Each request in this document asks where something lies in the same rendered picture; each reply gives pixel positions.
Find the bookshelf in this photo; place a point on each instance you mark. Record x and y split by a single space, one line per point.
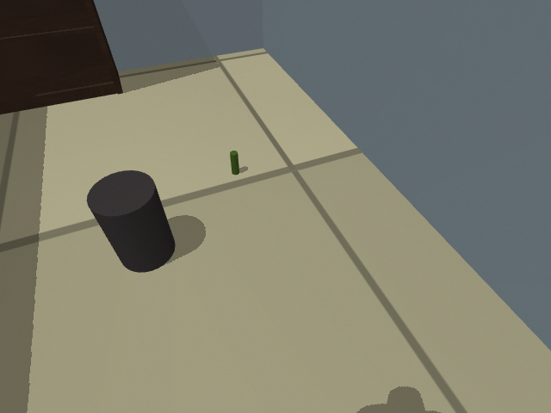
53 52

